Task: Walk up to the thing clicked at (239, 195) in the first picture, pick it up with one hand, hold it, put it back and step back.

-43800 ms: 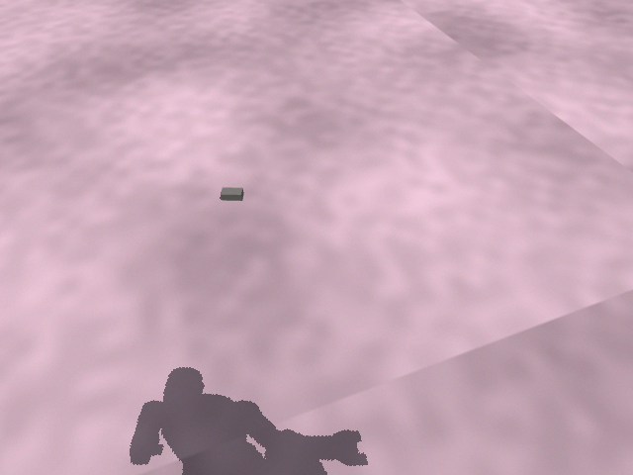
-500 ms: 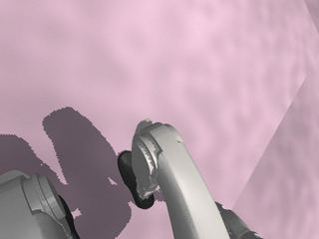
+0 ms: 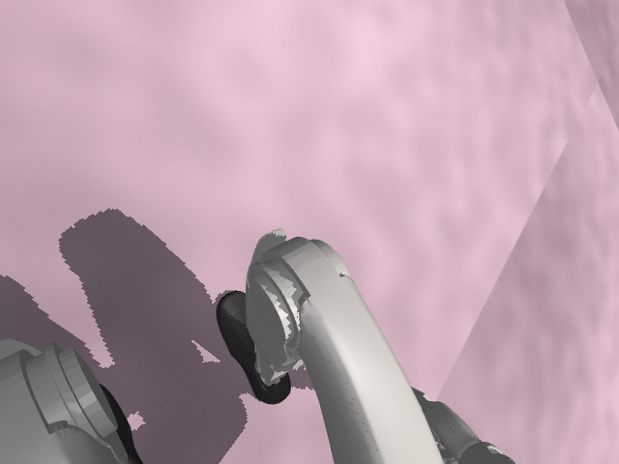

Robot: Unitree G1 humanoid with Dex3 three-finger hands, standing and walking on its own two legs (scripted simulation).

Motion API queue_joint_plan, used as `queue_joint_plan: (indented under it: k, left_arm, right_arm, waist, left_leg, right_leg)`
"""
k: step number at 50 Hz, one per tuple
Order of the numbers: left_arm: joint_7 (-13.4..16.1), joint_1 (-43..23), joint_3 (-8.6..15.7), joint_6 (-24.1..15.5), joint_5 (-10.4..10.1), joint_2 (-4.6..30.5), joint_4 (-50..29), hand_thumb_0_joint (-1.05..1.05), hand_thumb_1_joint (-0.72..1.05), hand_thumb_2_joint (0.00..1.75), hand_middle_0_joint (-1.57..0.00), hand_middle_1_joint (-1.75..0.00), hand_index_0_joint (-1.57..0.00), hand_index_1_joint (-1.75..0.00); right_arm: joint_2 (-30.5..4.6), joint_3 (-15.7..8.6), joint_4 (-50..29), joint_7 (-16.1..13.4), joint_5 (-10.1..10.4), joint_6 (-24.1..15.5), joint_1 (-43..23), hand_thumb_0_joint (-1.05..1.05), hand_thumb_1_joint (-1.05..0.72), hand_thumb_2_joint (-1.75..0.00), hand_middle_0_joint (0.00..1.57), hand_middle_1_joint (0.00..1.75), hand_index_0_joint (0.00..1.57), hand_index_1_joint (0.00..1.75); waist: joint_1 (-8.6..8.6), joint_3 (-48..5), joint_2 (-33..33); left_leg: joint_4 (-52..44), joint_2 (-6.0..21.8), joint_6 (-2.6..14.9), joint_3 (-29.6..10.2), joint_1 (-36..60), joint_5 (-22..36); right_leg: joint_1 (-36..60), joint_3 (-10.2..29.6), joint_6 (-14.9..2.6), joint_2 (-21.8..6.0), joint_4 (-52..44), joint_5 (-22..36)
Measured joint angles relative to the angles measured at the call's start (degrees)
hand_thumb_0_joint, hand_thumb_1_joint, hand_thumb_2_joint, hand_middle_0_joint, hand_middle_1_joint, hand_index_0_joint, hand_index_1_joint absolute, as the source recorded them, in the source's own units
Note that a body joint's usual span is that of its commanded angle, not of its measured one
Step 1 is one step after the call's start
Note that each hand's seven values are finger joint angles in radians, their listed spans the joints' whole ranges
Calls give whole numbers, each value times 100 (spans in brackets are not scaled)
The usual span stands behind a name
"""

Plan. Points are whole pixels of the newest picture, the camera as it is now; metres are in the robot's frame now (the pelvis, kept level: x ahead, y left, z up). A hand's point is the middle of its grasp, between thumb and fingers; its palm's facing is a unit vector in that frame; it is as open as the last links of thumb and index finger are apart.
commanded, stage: rest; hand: left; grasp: from above
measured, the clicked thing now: out of the picture +0.51 +0.34 -0.28
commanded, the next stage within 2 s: open in 0.22 s
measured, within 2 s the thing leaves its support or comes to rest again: rests again in 0.36 s
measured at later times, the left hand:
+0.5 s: hand out of the picture +0.51 +0.32 -0.24, palm faces -0.46 -0.11 -0.88, open 7.7 cm
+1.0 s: hand out of the picture +0.51 +0.32 -0.24, palm faces -0.45 -0.11 -0.88, open 10.5 cm
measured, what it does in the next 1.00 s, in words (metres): stands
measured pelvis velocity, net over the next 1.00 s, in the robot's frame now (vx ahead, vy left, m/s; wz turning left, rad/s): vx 0.00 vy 0.00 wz -0.01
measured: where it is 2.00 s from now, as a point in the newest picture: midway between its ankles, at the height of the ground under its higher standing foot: (196, 413)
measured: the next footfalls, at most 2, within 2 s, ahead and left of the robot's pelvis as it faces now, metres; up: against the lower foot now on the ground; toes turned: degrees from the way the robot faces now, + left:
none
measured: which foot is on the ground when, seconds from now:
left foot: down 0.00-1.00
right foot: down 0.00-1.00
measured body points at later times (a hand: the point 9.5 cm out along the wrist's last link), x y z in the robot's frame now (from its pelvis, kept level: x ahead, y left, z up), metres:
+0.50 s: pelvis +0.00 +0.00 +0.00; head +0.30 +0.13 +0.30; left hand +0.53 +0.33 -0.19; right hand +0.03 -0.25 -0.05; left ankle +0.06 +0.12 -0.28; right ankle +0.12 -0.12 -0.28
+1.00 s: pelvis +0.00 +0.00 +0.00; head +0.30 +0.13 +0.31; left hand +0.53 +0.33 -0.19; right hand +0.04 -0.25 -0.05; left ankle +0.06 +0.12 -0.28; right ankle +0.12 -0.12 -0.28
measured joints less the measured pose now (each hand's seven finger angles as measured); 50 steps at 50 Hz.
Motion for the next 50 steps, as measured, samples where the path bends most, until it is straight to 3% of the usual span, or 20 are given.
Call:
queue_joint_plan:
  k: [20,38,50]
  left_arm:
    - [100,-27,9,41,-50,138,91,1,43,5,-91,-23,-96,-16]
    - [-103,-2,-16,-11,-206,196,-118,0,20,38,-66,-47,-70,-43]
    - [16,7,-69,-103,-149,188,-87,0,5,53,-53,-58,-55,-56]
  right_arm:
    - [19,190,-15,-40,-31,-83,-107,0,-90,-90,20,30,20,30]
    - [-33,207,-53,-52,-33,-2,-120,0,-90,-90,20,30,20,30]
    - [-32,234,-49,-73,-56,-4,-158,0,-89,-89,20,30,20,30]
  waist:
    - [-110,78,-37]
    - [-53,165,-39]
    - [-43,158,-70]
  left_leg:
    - [27,15,-6,-40,-20,-33]
    - [15,36,-31,-57,29,-45]
    - [15,29,-24,-74,57,-31]
  right_leg:
    - [-21,-31,4,18,-4,-2]
    - [-3,-44,-5,32,-15,15]
    - [44,-60,3,30,-32,27]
